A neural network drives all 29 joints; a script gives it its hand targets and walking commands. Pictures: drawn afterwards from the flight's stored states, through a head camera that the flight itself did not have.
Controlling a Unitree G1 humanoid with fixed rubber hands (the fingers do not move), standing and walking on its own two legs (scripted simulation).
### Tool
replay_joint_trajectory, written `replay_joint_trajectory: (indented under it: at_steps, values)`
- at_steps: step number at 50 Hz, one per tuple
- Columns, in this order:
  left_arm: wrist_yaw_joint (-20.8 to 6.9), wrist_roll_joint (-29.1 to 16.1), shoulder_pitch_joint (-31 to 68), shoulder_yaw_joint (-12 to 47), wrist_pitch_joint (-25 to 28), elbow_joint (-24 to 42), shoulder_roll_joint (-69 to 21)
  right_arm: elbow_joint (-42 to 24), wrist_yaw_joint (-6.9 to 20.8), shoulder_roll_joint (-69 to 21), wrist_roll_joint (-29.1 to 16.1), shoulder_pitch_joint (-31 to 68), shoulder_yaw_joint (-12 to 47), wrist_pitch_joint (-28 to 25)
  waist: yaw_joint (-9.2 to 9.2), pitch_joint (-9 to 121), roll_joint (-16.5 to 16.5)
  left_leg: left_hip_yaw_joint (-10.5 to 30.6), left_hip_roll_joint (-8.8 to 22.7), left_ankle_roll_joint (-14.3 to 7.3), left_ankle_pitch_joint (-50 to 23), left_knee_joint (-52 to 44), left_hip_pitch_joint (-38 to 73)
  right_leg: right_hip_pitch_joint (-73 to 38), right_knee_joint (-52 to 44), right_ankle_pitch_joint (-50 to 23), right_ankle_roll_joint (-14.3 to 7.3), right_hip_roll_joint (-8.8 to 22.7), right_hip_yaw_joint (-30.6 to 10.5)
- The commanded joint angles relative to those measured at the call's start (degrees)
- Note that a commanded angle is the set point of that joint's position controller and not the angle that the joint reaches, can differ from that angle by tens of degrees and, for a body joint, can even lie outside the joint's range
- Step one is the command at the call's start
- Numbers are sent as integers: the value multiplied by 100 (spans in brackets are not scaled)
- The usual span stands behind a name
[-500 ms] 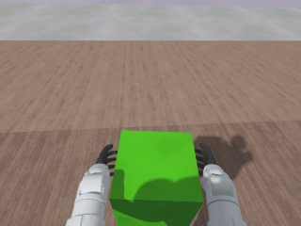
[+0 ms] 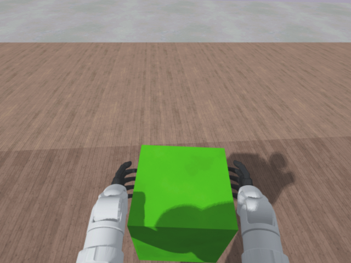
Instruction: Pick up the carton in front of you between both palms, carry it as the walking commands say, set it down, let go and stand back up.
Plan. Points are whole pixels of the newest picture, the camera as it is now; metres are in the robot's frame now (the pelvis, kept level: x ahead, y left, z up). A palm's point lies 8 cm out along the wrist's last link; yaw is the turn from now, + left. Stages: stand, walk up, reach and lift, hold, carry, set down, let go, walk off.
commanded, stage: reach and lift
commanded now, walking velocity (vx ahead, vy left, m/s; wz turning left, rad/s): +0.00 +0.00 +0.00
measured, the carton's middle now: (180, 206) +0.30 +0.00 -0.05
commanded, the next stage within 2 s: hold in 0.34 s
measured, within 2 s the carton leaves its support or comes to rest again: neither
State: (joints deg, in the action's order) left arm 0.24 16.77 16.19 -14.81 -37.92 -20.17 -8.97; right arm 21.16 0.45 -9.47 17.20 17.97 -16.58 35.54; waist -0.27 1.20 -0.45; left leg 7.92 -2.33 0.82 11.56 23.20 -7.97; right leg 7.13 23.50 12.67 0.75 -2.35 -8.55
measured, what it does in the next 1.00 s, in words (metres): stands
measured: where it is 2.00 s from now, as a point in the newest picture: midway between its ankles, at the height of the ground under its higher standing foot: outside the picture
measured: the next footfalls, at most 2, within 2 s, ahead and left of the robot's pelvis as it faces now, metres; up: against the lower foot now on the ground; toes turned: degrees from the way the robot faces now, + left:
left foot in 1.62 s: +0.12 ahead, +0.10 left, +0.00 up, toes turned +4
right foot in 1.84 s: +0.27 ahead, -0.13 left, +0.00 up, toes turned -10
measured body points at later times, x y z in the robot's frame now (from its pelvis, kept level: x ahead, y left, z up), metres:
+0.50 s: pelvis +0.00 +0.00 +0.00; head -0.04 +0.00 +0.45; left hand +0.30 +0.15 +0.04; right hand +0.30 -0.15 +0.05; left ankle +0.02 +0.13 -0.74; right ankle +0.01 -0.13 -0.74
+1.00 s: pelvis -0.01 +0.00 +0.00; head -0.05 +0.00 +0.45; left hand +0.30 +0.15 +0.04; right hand +0.31 -0.15 +0.05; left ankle +0.02 +0.13 -0.74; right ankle +0.01 -0.13 -0.74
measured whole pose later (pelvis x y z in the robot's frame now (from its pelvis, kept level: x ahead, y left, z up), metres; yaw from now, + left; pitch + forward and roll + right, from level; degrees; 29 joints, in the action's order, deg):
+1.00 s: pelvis -0.01 +0.00 +0.00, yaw +0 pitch -7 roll +0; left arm -0.2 17.1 17.9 -15.0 -43.8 -16.1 -9.4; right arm 17.0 1.2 -9.9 17.7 19.3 -16.9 41.2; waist 0.0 -0.4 -0.5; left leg 7.2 -2.1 0.7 10.5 21.0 -3.6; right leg 2.9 21.4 11.6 0.8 -2.0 -8.3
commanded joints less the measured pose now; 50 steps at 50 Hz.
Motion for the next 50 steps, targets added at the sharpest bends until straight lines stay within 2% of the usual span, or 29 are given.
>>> replay_joint_trajectory:
  at_steps: [1, 9, 17, 21, 23, 27, 29, 36, 44, 50]
  values:
    - [-1403, -1540, 2942, 3236, 210, 519, -5354, 57, 1437, -5522, -1413, 2212, 3209, 65, 13, 1482, 83, -394, -316, 47, -1287, -342, 744, -328, -390, -1428, 27, -327, 456]
    - [-1387, -1644, 2606, 3375, 76, 885, -5263, -301, 1391, -5467, -1498, 1855, 3344, 212, 1, 1416, 23, -369, -353, 52, -1654, -418, 870, -535, -460, -1900, 66, -333, 401]
    - [-1411, -1706, 2699, 3464, -24, 1065, -5240, -481, 1391, -5484, -1569, 1956, 3426, 311, 13, 1325, 4, -382, -370, 27, -1459, -452, 861, -554, -503, -1732, 73, -323, 393]
    - [-1402, -1916, 2975, 3799, -148, 1477, -5356, -881, 1382, -5553, -1767, 2208, 3731, 432, -2, 1584, 23, -366, -367, 32, -1542, -458, 1031, -715, -509, -1812, 71, -329, 386]
    - [-1368, -1867, 2969, 3676, -280, 1399, -5224, -796, 1359, -5401, -1722, 2204, 3627, 564, -5, 1368, 28, -359, -349, 28, -1323, -516, 980, -652, -558, -1553, 43, -322, 390]
    - [-1369, -1511, 3023, 3089, -428, 750, -4962, -132, 1380, -5106, -1369, 2235, 3021, 700, -19, 506, 33, -433, -319, 18, -294, -648, 605, -253, -689, -472, -2, -289, 447]
    - [-1422, -1502, 3228, 3067, -415, 629, -5100, -56, 1435, -5222, -1374, 2467, 3007, 676, -17, 510, 38, -468, -310, 13, -50, -640, 576, -189, -691, -221, -4, -274, 462]
    - [-1476, -1638, 3685, 3235, -303, 722, -5399, -275, 1506, -5463, -1519, 3025, 3246, 541, 31, 1170, 38, -455, -294, 12, -434, -511, 818, -357, -576, -527, -15, -297, 493]
    - [-1430, -1569, 3551, 3146, -318, 584, -5300, -102, 1492, -5291, -1428, 2898, 3107, 550, 17, 1032, 48, -462, -285, 25, -420, -551, 830, -290, -605, -489, -18, -311, 499]
    - [-1417, -1599, 3379, 3195, -344, 719, -5292, -215, 1478, -5292, -1448, 2707, 3139, 572, 8, 1097, 78, -455, -294, 49, -771, -562, 923, -424, -620, -829, -1, -315, 484]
